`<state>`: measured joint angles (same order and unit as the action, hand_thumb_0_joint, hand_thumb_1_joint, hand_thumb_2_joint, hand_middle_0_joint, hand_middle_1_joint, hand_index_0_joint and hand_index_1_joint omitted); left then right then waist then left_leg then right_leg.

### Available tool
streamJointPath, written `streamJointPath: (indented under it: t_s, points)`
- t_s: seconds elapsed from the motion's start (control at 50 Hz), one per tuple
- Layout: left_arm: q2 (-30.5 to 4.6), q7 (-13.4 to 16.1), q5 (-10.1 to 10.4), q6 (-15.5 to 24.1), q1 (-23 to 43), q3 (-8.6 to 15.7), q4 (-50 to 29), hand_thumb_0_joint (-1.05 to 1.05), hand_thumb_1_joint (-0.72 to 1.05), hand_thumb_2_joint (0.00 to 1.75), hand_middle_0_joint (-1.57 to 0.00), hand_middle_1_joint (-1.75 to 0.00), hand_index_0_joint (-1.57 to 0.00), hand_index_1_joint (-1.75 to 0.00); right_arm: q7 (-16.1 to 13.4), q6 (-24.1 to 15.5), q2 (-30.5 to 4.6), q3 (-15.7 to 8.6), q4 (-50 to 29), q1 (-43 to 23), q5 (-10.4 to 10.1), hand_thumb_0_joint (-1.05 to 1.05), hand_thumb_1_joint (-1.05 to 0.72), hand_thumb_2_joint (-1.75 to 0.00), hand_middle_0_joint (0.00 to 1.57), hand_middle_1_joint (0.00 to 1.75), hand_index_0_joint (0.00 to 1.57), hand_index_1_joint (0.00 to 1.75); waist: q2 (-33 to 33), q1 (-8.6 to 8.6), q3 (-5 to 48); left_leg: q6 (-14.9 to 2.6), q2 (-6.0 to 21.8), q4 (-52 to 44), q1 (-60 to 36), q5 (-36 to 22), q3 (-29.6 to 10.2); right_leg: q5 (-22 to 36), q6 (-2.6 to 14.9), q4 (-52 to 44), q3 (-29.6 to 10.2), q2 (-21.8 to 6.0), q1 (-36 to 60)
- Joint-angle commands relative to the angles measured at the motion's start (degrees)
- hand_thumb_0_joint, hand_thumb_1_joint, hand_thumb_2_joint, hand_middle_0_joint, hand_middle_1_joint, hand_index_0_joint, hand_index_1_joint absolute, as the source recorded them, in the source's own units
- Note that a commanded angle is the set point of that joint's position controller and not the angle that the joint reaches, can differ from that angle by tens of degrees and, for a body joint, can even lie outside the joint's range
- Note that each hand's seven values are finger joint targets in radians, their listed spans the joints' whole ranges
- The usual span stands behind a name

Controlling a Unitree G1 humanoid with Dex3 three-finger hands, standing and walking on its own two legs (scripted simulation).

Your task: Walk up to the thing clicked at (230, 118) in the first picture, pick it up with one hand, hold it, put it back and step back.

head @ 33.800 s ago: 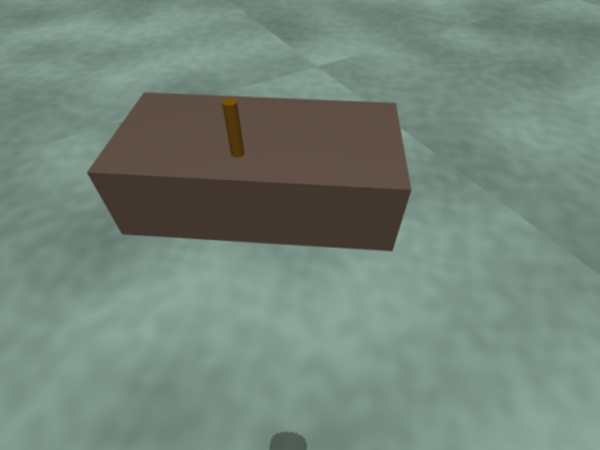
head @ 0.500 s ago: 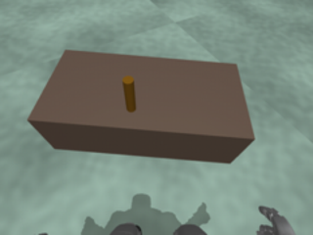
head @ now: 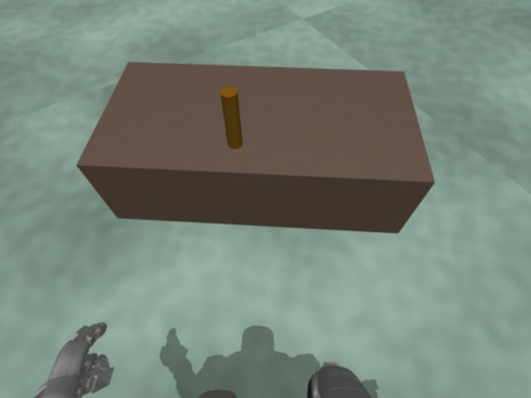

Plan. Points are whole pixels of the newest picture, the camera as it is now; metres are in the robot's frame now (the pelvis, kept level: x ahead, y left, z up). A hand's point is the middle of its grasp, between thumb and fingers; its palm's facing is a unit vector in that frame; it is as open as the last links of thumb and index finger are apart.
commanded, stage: step back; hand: left
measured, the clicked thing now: (232, 119) +0.91 +0.13 -0.28
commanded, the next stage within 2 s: stand in 1.72 s
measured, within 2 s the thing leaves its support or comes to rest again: neither
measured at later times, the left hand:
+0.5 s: hand out of the picture -0.09 +0.25 -0.13, palm faces -0.10 -0.90 -0.42, open 7.4 cm
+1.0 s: hand out of the picture -0.21 +0.26 -0.14, palm faces -0.04 -0.94 -0.34, open 7.4 cm
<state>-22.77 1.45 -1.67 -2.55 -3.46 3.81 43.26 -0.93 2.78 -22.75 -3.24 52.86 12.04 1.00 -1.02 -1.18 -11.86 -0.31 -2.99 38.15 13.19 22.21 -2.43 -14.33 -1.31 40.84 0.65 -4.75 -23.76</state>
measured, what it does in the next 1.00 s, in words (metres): walks backwards: right foot, then left foot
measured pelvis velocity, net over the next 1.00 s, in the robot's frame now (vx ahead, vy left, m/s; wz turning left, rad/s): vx -0.26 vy -0.01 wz -0.05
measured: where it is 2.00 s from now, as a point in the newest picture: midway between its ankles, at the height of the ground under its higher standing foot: outside the picture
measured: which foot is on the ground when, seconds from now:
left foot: down 0.00-0.40, up 0.42-0.70, down 0.72-1.00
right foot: down 0.00-0.00, up 0.02-0.34, down 0.36-0.76, up 0.78-0.98, down 1.00-1.00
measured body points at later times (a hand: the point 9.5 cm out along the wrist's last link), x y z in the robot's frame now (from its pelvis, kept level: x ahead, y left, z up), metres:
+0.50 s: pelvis -0.17 -0.01 +0.01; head -0.13 -0.04 +0.46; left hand -0.08 +0.30 -0.10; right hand -0.06 -0.33 -0.11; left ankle -0.10 +0.13 -0.66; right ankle -0.17 -0.12 -0.71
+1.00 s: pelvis -0.26 -0.01 +0.01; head -0.26 +0.01 +0.46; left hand -0.21 +0.31 -0.12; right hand -0.19 -0.32 -0.10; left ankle -0.27 +0.12 -0.71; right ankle -0.27 -0.14 -0.71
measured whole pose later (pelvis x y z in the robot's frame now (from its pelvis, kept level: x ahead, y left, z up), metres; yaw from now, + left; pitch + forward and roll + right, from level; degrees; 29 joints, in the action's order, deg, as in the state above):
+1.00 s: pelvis -0.26 -0.01 +0.01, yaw -3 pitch -2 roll +1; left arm -22.7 -1.6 -1.5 -1.7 -14.5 3.6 55.8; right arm 0.9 -0.5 -19.8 -2.2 54.5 11.0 3.0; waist -3.1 1.0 -2.8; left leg -0.5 0.3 32.6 11.6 19.0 1.7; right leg -23.9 0.4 36.1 -2.2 -1.1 -14.1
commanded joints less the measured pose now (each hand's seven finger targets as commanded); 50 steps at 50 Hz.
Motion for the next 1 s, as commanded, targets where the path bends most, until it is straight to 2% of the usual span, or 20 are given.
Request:
streamJointPath:
  t_s: [0.0, 0.02, 0.1, 0.22, 0.3, 0.34, 0.36, 0.38, 0.4, 0.42, 0.48, 0.6, 0.64, 0.68, 0.7, 0.74, 0.76, 0.82, 0.92, 0.98]
  points:
    - [-10.21, 0.85, 1.46, -0.33, 0.40, 3.34, -4.00, 0.00, 0.90, 0.90, -0.20, -0.30, -0.20, -0.30, 0.08, -1.63, -20.62, -5.01, -5.99, 0.29, 1.59, 0.00, -0.90, -0.90, 0.20, 0.30, 0.20, 0.30, 14.18, -0.61, 13.61, -14.10, 23.58, -19.45, 2.03, -25.45, -27.24, -21.47, 2.13, 17.60, -4.28, 9.76, -1.90]
    - [-11.31, 1.44, 0.67, -0.35, 1.76, 4.01, -3.68, 0.00, 0.90, 0.90, -0.20, -0.30, -0.20, -0.30, 0.03, -1.88, -21.86, -5.23, -6.72, -1.69, 1.67, 0.00, -0.90, -0.90, 0.20, 0.30, 0.20, 0.30, 14.55, -1.85, 11.54, -18.74, 27.39, -21.08, 8.95, -25.16, -32.09, -25.07, 1.74, 27.12, -10.95, 9.52, 0.22]
    - [-10.96, 0.33, 1.59, -0.32, -5.64, 3.96, 0.66, 0.00, 0.90, 0.90, -0.20, -0.30, -0.20, -0.30, -0.66, -2.36, -12.74, -2.76, -7.98, -7.56, 1.47, 0.00, -0.90, -0.90, 0.20, 0.30, 0.20, 0.30, 8.67, 3.97, 10.38, -11.37, 15.72, -13.82, 1.32, -32.08, -10.21, -13.94, 2.17, 33.57, -11.61, 10.76, -4.40]
    - [-8.73, -0.06, 0.57, 1.00, -4.53, 2.81, 0.03, 0.00, 0.90, 0.90, -0.20, -0.30, -0.20, -0.30, -0.61, -1.59, -12.06, -3.17, -7.65, -0.56, 0.85, 0.00, -0.90, -0.90, 0.20, 0.30, 0.20, 0.30, 11.50, -0.81, 14.81, -13.98, 16.48, -9.25, -15.02, -38.82, -9.31, -15.81, -1.10, 11.37, -5.86, 7.77, -4.47]
    - [-8.82, -0.54, 0.21, 1.34, -9.05, 2.88, 2.70, 0.00, 0.90, 0.90, -0.20, -0.30, -0.20, -0.30, -0.27, -0.42, -14.38, -3.60, -9.44, -4.21, 0.56, 0.00, -0.90, -0.90, 0.20, 0.30, 0.20, 0.30, 13.33, 0.77, 19.69, -11.88, 17.08, -7.11, -9.64, -31.59, -8.92, -8.96, 0.72, -7.41, -1.39, 5.85, 7.22]
    - [-9.78, -0.60, -0.31, 1.62, -13.98, 3.22, 5.25, 0.00, 0.90, 0.90, -0.20, -0.30, -0.20, -0.30, -0.17, 0.13, -14.18, -3.32, -10.04, -7.35, -0.01, 0.00, -0.90, -0.90, 0.20, 0.30, 0.20, 0.30, 10.91, 3.57, 20.20, -7.80, 14.49, -4.59, -0.84, -22.41, -6.63, 1.33, 3.32, -16.72, -1.67, 5.07, 15.84]
    - [-13.20, -0.69, -0.94, 1.63, -13.88, 4.32, 4.78, 0.00, 0.90, 0.90, -0.20, -0.30, -0.20, -0.30, -0.07, 0.04, -11.85, -2.62, -10.90, -8.19, -0.37, 0.00, -0.90, -0.90, 0.20, 0.30, 0.20, 0.30, 2.80, 3.61, 17.80, -4.36, 9.82, 0.52, 8.83, -11.87, -4.77, -0.21, 6.00, -17.15, -13.52, -1.25, 16.70]
    - [-18.11, -0.97, -0.88, 1.44, -11.74, 5.76, 3.49, 0.00, 0.90, 0.90, -0.20, -0.30, -0.20, -0.30, -0.44, -0.14, -8.60, -1.82, -11.91, -8.28, -0.48, 0.00, -0.90, -0.90, 0.20, 0.30, 0.20, 0.30, -10.99, 3.75, 12.89, -0.47, -0.98, 9.62, 19.93, 6.74, -1.12, -2.35, 10.79, -21.75, -26.57, -11.06, 14.26]
    - [-22.17, -0.76, -1.45, 1.42, -7.06, 6.24, 1.56, 0.00, 0.90, 0.90, -0.20, -0.30, -0.20, -0.30, -1.46, 0.09, -10.68, -2.90, -11.40, -9.34, -0.19, 0.00, -0.90, -0.90, 0.20, 0.30, 0.20, 0.30, -15.10, 6.07, 10.52, 0.90, -1.20, 23.58, 15.12, 14.08, -5.08, -2.19, 19.40, -25.68, -34.93, -20.47, 0.26]
    - [-20.02, -0.48, -0.87, 1.68, -3.86, 5.85, 0.60, 0.00, 0.90, 0.90, -0.20, -0.30, -0.20, -0.30, -1.42, 0.02, -12.36, -3.69, -10.08, -7.75, -0.48, 0.00, -0.90, -0.90, 0.20, 0.30, 0.20, 0.30, -12.39, 3.73, 6.79, 0.71, 0.50, 28.45, 11.58, 12.24, -8.21, -2.26, 18.75, -26.36, -33.33, -20.06, -7.06]
    - [-12.54, -0.11, -0.74, 1.79, 1.23, 4.33, -0.62, 0.00, 0.90, 0.90, -0.20, -0.30, -0.20, -0.30, -1.00, -0.17, -9.92, -2.30, -6.73, -2.28, -1.05, 0.00, -0.90, -0.90, 0.20, 0.30, 0.20, 0.30, -5.20, -0.47, 8.32, 0.26, -4.57, 31.60, 12.59, 4.21, -7.27, 14.35, 11.17, -17.61, -10.80, -6.90, 1.30]
    - [-11.61, 0.08, -1.74, 1.42, -7.81, 4.63, 0.25, 0.00, 0.90, 0.90, -0.20, -0.30, -0.20, -0.30, -1.06, -2.24, -8.73, -1.48, -7.13, -2.87, 0.37, 0.00, -0.90, -0.90, 0.20, 0.30, 0.20, 0.30, -10.60, 5.40, 13.97, 2.17, -0.08, 10.47, 17.17, 8.62, -0.35, 2.62, 12.49, -15.85, -12.80, -7.79, 22.53]
    - [-13.00, -0.19, -1.51, 1.31, -6.91, 4.90, 0.12, 0.00, 0.90, 0.90, -0.20, -0.30, -0.20, -0.30, -0.83, -2.90, -9.25, -1.95, -6.14, -0.98, 0.75, 0.00, -0.90, -0.90, 0.20, 0.30, 0.20, 0.30, -12.27, 4.81, 15.93, 0.73, 2.50, -0.66, 10.63, 8.41, 0.92, -1.27, 12.64, -15.21, -14.96, -10.32, 21.10]
    - [-13.41, -0.80, -0.86, 0.71, -6.23, 4.39, 0.75, 0.00, 0.90, 0.90, -0.20, -0.30, -0.20, -0.30, -0.62, -3.30, -9.13, -2.51, -2.99, 3.14, 0.86, 0.00, -0.90, -0.90, 0.20, 0.30, 0.20, 0.30, -10.44, 3.06, 15.50, -0.61, 0.78, -15.28, -0.30, -0.33, 4.23, -3.86, 10.11, -12.35, -12.28, -8.30, 14.51]
    - [-11.81, -0.95, -0.70, 0.55, -7.02, 3.35, 0.72, 0.00, 0.90, 0.90, -0.20, -0.30, -0.20, -0.30, -0.68, -3.47, -9.74, -2.98, -1.72, 5.01, 1.14, 0.00, -0.90, -0.90, 0.20, 0.30, 0.20, 0.30, -6.35, 2.26, 15.47, -1.61, 1.32, -19.02, -5.85, -2.79, 1.05, -6.76, 7.76, -8.24, -10.68, -6.55, 8.72]
    - [-7.13, -1.26, 0.66, 0.80, -7.42, 1.95, 1.11, 0.00, 0.90, 0.90, -0.20, -0.30, -0.20, -0.30, -0.51, -3.94, -16.48, -3.95, -3.46, -0.62, 2.45, 0.00, -0.90, -0.90, 0.20, 0.30, 0.20, 0.30, 11.78, 2.73, 11.41, -9.04, 21.23, -26.38, -6.45, 18.54, -28.77, -16.77, 2.21, 5.77, -0.41, 4.92, -10.84]
    - [-12.13, -0.96, -0.18, 1.06, -1.09, 3.50, 1.15, 0.00, 0.90, 0.90, -0.20, -0.30, -0.20, -0.30, -0.26, -4.09, -19.58, -4.27, -3.94, -3.40, 1.83, 0.00, -0.90, -0.90, 0.20, 0.30, 0.20, 0.30, 11.21, -0.46, 6.98, -14.82, 26.47, -29.00, 9.87, 25.99, -32.90, -17.96, 1.60, 12.15, -7.28, 1.54, -3.01]
    - [-10.47, -2.40, 1.02, 1.60, -5.52, 3.19, 4.62, 0.00, 0.90, 0.90, -0.20, -0.30, -0.20, -0.30, -0.29, -5.22, -11.23, -1.72, -4.43, -9.39, 2.18, 0.00, -0.90, -0.90, 0.20, 0.30, 0.20, 0.30, 6.97, 4.04, 4.83, -8.64, 14.73, -23.53, 8.27, 6.37, -11.72, -8.57, 2.31, 11.52, -7.86, 4.39, 2.27]
    - [-9.42, -2.75, 0.38, 3.23, -4.09, 2.43, 5.88, 0.00, 0.90, 0.90, -0.20, -0.30, -0.20, -0.30, 0.76, -4.55, -12.50, -3.03, -2.66, -3.99, 2.16, 0.00, -0.90, -0.90, 0.20, 0.30, 0.20, 0.30, 12.10, -0.19, 6.13, -8.16, 13.19, -21.84, 0.26, 11.33, -9.30, -12.16, 1.56, -4.40, -1.02, 4.96, 3.26]
    - [-8.64, -1.65, -0.15, 5.09, -9.30, 2.31, 9.20, 0.00, 0.90, 0.90, -0.20, -0.30, -0.20, -0.30, 1.06, -3.33, -11.44, -2.84, -2.75, -3.85, 1.36, 0.00, -0.90, -0.90, 0.20, 0.30, 0.20, 0.30, 11.10, 2.06, 9.30, -6.46, 11.51, -11.22, 0.97, 0.16, -3.61, -3.40, 3.13, -21.66, 0.80, 6.70, 14.85]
